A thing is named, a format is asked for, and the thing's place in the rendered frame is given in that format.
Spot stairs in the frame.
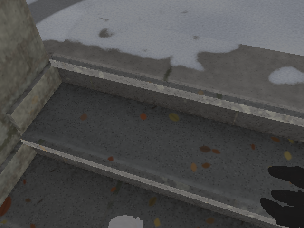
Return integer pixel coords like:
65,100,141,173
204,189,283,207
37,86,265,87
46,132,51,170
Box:
0,67,304,228

